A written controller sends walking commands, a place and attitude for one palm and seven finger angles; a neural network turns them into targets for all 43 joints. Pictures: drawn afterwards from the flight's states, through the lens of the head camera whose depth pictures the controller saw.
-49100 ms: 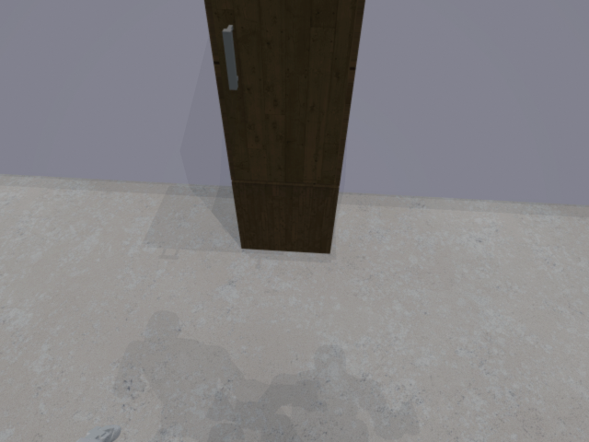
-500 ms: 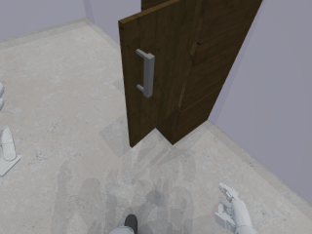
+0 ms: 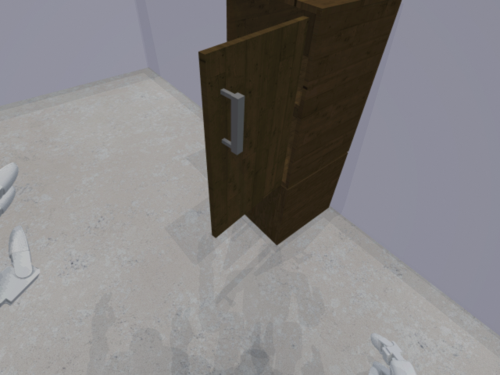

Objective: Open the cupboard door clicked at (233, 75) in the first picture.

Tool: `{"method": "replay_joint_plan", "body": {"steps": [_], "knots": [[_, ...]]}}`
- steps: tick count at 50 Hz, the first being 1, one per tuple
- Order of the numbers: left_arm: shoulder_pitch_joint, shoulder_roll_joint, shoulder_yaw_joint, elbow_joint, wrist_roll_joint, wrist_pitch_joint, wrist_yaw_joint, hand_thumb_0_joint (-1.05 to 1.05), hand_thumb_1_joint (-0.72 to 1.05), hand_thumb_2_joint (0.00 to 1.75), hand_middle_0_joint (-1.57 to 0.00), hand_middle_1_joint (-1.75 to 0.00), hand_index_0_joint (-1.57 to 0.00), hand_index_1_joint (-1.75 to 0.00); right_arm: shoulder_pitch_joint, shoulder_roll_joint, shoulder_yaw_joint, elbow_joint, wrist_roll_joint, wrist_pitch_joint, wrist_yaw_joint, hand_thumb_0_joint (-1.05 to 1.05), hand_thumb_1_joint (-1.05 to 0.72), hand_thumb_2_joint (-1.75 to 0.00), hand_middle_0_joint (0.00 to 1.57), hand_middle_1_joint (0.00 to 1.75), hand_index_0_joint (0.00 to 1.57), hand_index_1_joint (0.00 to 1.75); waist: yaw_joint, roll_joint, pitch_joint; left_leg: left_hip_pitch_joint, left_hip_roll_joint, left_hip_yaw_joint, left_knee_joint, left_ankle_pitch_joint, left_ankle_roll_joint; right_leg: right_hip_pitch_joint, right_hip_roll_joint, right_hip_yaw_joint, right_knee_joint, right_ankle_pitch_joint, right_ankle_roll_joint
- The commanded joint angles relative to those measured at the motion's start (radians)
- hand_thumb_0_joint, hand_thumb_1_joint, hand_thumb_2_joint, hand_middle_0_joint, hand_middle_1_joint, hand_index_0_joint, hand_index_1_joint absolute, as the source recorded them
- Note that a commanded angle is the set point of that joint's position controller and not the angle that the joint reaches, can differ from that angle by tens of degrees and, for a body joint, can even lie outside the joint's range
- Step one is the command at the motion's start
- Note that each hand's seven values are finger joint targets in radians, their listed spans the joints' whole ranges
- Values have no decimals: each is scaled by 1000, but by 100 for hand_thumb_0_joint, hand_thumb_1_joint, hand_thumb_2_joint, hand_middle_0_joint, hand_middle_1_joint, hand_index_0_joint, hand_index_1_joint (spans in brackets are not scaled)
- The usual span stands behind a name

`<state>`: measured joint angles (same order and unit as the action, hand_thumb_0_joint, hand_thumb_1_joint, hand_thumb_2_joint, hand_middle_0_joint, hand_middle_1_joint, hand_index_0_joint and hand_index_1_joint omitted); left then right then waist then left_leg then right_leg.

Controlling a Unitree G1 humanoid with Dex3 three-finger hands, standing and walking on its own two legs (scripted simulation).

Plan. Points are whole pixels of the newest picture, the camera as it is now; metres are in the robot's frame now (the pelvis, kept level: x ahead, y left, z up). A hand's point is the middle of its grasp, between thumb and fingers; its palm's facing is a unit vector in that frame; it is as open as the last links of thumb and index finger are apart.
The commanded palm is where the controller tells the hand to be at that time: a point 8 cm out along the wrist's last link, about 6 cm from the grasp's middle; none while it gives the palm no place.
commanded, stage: stop stepping back and stand still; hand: left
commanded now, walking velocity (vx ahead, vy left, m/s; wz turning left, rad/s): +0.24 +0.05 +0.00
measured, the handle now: (231, 122) +0.62 +0.08 +0.09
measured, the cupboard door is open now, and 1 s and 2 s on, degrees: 98 98 98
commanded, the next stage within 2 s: let the arm hang, fingers relaxed in 0.36 s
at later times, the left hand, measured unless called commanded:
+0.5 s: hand (42, 270) +0.20 +0.26 +0.15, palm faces +0.38 -0.73 -0.56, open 7.4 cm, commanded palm none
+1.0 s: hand out of the picture +0.00 +0.22 -0.16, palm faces +0.13 -0.96 -0.26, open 7.2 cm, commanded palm none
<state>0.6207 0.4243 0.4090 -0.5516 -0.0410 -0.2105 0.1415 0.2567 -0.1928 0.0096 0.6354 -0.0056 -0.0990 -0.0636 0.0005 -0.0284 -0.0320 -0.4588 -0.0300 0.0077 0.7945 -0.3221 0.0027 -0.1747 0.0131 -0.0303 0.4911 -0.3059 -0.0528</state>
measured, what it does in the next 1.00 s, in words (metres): steps on the spot: left foot, then left foot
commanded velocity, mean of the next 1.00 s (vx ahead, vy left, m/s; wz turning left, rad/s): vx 0.04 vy -0.02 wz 0.00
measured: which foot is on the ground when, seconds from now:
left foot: up 0.00-0.12, down 0.14-0.40, up 0.42-0.68, down 0.70-1.00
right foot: down 0.00-1.00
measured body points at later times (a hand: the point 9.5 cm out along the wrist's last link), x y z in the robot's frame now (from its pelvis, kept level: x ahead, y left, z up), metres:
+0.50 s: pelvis +0.00 +0.00 +0.00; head +0.01 -0.02 +0.44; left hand +0.17 +0.30 +0.18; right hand +0.16 -0.21 -0.12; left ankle +0.00 +0.13 -0.70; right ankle +0.02 -0.07 -0.74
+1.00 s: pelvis +0.01 +0.02 +0.00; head +0.02 +0.01 +0.45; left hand -0.01 +0.27 -0.14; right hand +0.05 -0.20 -0.16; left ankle +0.00 +0.15 -0.74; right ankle +0.02 -0.07 -0.74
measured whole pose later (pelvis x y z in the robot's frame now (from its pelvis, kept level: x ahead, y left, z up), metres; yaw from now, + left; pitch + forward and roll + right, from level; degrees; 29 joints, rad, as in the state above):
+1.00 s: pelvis +0.01 +0.02 +0.00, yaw +5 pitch -2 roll +0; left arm 0.28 0.19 0.02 1.05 0.01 0.01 0.02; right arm 0.26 -0.18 0.00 1.04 -0.02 0.03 -0.03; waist 0.00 0.04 0.05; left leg -0.19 0.04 0.05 0.45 -0.23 -0.01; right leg -0.17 0.00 -0.15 0.42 -0.23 -0.04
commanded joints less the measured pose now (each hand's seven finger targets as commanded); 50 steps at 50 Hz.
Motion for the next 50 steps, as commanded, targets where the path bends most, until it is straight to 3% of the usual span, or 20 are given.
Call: {"method": "replay_joint_plan", "body": {"steps": [1,5,6,8,10,14,18,19,21,22,23,25,27,30,33,35,40,44,46,50], "knots": [[-174,171,135,-62,5,-62,31,0,90,90,-20,-30,-20,-30,-101,-120,-45,-131,-6,-55,-21,0,-90,-90,20,30,20,30,-29,-33,55,-13,101,-21,71,-27,6,-166,-289,278,-278,-260,-117],[-262,105,40,14,21,-54,36,0,90,90,-20,-30,-20,-30,-103,-135,-51,-115,1,-78,-55,0,-90,-90,20,30,20,30,-23,10,82,281,56,67,-276,-19,28,-263,-178,115,-159,-311,-53],[-260,117,50,-1,18,-56,39,0,90,90,-20,-30,-20,-30,-95,-148,-53,-119,-2,-83,-57,0,-90,-90,20,30,20,30,-20,72,80,299,86,-3,-367,-76,48,-254,-139,103,-62,-251,-29],[-310,137,66,-129,23,-75,42,0,90,90,-20,-30,-20,-30,-93,-166,-52,-149,3,-91,-45,0,-90,-90,20,30,20,30,-20,300,57,352,328,-416,-541,-105,154,-342,1,-22,252,-166,49],[-274,222,136,-136,21,-85,33,0,90,90,-20,-30,-20,-30,-90,-132,-48,-113,-14,-111,-34,0,-90,-90,20,30,20,30,-21,223,19,284,358,-443,-608,-92,187,-323,-19,19,450,-222,58],[-117,169,119,-200,17,-60,34,0,90,90,-20,-30,-20,-30,-113,-122,-42,-118,-2,-128,-3,0,-90,-90,20,30,20,30,-2,236,2,213,284,-207,-523,93,152,-154,-33,-15,245,-94,64],[-43,180,156,-160,14,-55,34,0,90,90,-20,-30,-20,-30,-122,-126,-43,-145,-1,-105,0,0,-90,-90,20,30,20,30,5,183,-12,23,188,-51,-429,-130,69,108,-14,-31,-29,-29,45],[-48,190,168,-133,15,-55,34,0,90,90,-20,-30,-20,-30,-123,-118,-46,-149,-2,-92,-2,0,-90,-90,20,30,20,30,2,68,10,-23,124,-10,-303,-161,41,96,-73,112,-126,-79,3],[-102,198,165,-109,-2,-40,34,0,90,90,-20,-30,-20,-30,-124,-107,-47,-148,-1,-80,-3,0,-90,-90,20,30,20,30,3,-148,16,-64,36,19,56,-143,4,0,-331,487,-294,-158,-121],[-106,183,163,-76,-3,-44,33,0,90,90,-20,-30,-20,-30,-101,-111,-59,-127,5,-77,-2,0,-90,-90,20,30,20,30,-4,-125,0,-56,49,-12,175,-121,1,-9,-334,457,-296,-90,-120],[-187,-37,-228,618,108,132,-82,0,90,90,-20,-30,-20,-30,-125,-217,-97,66,-7,-71,97,0,-90,-90,20,30,20,30,-34,-32,46,-210,150,-24,299,-201,6,-25,-437,220,-108,418,-138],[-204,-75,-243,646,90,195,-119,0,90,90,-20,-30,-20,-30,-18,-121,-81,45,9,23,84,0,-90,-90,20,30,20,30,-44,-85,-35,-62,88,-10,222,-208,-7,-37,-296,152,-40,497,-151],[-242,-107,-284,717,74,205,-123,0,90,90,-20,-30,-20,-30,-21,-70,-40,16,7,76,82,0,-90,-90,20,30,20,30,-32,-173,-18,-22,61,66,102,-157,-10,-19,-254,43,-38,592,-137],[-283,-84,-305,918,78,204,-120,0,90,90,-20,-30,-20,-30,-45,-83,-45,38,-16,106,77,0,-90,-90,20,30,20,30,-11,-272,17,40,32,91,-55,-120,-6,26,-239,30,-38,665,-105],[-315,-68,-323,1086,63,203,-123,0,90,90,-20,-30,-20,-30,3,-101,-46,102,-28,108,68,0,-90,-90,20,30,20,30,-31,-145,-19,219,57,32,-288,166,13,6,-205,32,0,538,-31],[-314,-105,-350,1166,54,207,-123,0,90,90,-20,-30,-20,-30,-14,-173,-42,135,-32,94,59,0,-90,-90,20,30,20,30,-3,119,-62,292,211,-127,-333,477,66,-46,-118,-10,37,224,41],[-322,-133,-341,1377,56,199,-119,0,90,90,-20,-30,-20,-30,-21,-87,-23,246,-29,106,38,0,-90,-90,20,30,20,30,-5,263,14,218,145,-34,-356,213,16,10,-139,39,-116,189,4],[-332,-127,-361,1487,49,192,-118,0,90,90,-20,-30,-20,-30,16,-74,-24,315,-19,106,34,0,-90,-90,20,30,20,30,-8,165,-26,246,147,-20,-383,231,9,71,-147,23,-138,260,0],[-344,-135,-369,1528,50,193,-117,0,90,90,-20,-30,-20,-30,34,-81,-26,341,-16,108,33,0,-90,-90,20,30,20,30,-11,47,14,260,154,-23,-407,219,11,43,-144,11,-158,231,2],[-335,-141,-377,1595,49,196,-115,0,90,90,-20,-30,-20,-30,57,-72,-25,399,-16,111,34,0,-90,-90,20,30,20,30,-9,-11,112,257,146,-17,-448,160,15,-22,-139,17,-210,86,4]]}}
